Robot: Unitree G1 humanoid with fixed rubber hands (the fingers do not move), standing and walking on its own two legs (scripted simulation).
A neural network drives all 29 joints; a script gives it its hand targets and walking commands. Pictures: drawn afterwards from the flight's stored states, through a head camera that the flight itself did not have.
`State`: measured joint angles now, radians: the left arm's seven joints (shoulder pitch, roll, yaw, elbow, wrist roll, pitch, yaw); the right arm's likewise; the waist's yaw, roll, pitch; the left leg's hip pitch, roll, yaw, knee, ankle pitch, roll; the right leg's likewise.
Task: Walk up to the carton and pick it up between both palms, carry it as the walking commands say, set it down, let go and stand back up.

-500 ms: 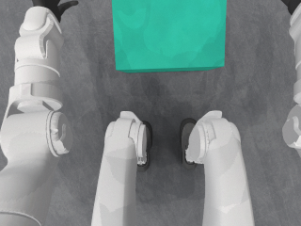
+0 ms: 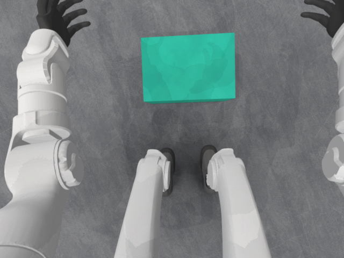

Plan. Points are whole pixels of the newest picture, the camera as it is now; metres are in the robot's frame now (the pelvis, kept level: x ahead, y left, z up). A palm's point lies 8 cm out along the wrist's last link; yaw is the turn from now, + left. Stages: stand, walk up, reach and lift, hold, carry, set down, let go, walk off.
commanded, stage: set down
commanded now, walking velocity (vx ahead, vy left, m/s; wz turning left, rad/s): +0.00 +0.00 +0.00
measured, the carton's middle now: (187, 73) +0.52 -0.01 -0.48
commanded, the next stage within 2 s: let go in 0.28 s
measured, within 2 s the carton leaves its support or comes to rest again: neither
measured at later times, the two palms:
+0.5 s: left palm (21, 25) +0.51 +0.24 +0.00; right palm out of the picture +0.51 -0.25 -0.01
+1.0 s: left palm out of the picture +0.33 +0.23 +0.11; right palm out of the picture +0.33 -0.24 +0.10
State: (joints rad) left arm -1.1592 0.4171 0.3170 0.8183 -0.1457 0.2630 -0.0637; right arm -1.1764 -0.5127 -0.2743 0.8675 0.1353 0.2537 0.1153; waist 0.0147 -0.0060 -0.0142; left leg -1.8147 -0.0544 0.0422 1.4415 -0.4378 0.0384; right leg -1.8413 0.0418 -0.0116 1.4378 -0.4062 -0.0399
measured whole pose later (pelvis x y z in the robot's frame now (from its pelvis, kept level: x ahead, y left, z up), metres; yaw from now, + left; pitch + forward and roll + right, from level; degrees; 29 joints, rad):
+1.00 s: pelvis +0.10 +0.00 +0.19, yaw -1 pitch +16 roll +0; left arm -0.04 0.20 0.12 0.56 -0.02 0.02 -0.06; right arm -0.07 -0.22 -0.09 0.59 0.03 0.01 0.05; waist 0.01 0.01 -0.02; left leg -0.58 -0.06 -0.02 0.60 -0.29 0.04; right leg -0.61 0.05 0.02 0.61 -0.28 -0.04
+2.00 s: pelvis +0.15 +0.00 +0.20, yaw +1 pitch +4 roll +0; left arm 0.29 0.28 0.00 0.74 0.04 -0.06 0.02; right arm 0.31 -0.27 -0.01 0.75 -0.03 -0.06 -0.01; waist 0.00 -0.01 -0.10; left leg -0.21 -0.06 -0.04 0.49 -0.35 0.04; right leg -0.22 0.03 -0.02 0.50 -0.35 -0.03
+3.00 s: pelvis +0.13 +0.00 +0.20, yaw +3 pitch -1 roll +0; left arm 0.36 0.19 -0.05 1.11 0.02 0.00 0.05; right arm 0.37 -0.18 0.05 1.11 -0.01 0.00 -0.05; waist 0.00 -0.01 0.00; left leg -0.12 -0.06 -0.06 0.45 -0.31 0.04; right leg -0.11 0.02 -0.04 0.44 -0.31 -0.03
